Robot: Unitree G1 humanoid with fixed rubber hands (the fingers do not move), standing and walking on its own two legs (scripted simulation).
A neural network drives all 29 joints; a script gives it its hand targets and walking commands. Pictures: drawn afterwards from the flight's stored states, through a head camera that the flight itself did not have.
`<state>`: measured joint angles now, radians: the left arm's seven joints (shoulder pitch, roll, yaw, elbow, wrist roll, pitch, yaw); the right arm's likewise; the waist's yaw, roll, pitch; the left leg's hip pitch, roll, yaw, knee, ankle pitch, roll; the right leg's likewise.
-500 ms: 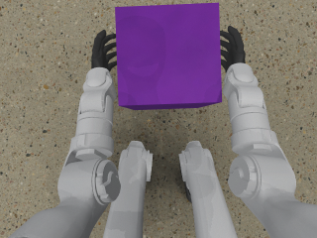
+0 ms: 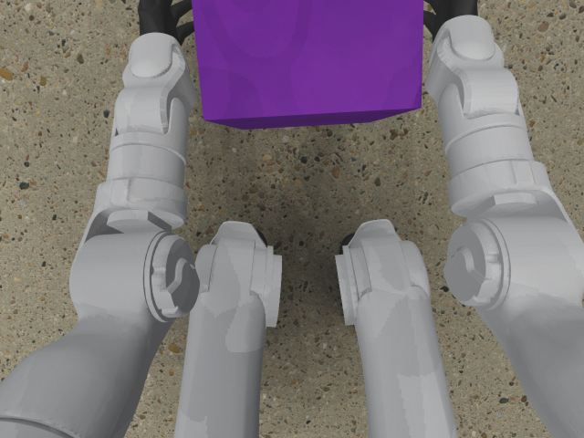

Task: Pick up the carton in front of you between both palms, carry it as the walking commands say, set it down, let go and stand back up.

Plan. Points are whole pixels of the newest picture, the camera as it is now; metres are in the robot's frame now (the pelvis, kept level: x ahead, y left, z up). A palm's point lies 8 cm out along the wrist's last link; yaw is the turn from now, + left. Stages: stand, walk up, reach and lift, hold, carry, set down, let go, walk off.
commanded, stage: set down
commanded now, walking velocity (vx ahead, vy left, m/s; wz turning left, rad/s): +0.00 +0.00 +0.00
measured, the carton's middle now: (304, 39) +0.53 +0.00 -0.23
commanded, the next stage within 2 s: none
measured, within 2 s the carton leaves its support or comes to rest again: rests again in 0.52 s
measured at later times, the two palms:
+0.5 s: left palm (173, 48) +0.51 +0.15 -0.18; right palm (440, 35) +0.52 -0.15 -0.18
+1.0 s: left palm (170, 46) +0.52 +0.16 -0.19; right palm (442, 33) +0.52 -0.15 -0.19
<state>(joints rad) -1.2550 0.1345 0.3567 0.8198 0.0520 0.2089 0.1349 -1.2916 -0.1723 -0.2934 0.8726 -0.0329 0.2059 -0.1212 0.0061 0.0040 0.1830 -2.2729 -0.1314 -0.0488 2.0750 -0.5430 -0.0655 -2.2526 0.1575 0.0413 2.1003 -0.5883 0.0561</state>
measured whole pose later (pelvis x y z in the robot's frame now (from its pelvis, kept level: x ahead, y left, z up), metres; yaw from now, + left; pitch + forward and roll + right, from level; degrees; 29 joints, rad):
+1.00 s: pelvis +0.00 +0.00 -0.03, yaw +0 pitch +35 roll +0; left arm -1.35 0.19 0.40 1.04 0.10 0.14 0.02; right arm -1.38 -0.22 -0.34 1.07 -0.10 0.14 -0.02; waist 0.01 0.01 0.32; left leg -2.24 -0.09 -0.02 2.21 -0.58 -0.04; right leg -2.23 0.11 0.01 2.24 -0.62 0.03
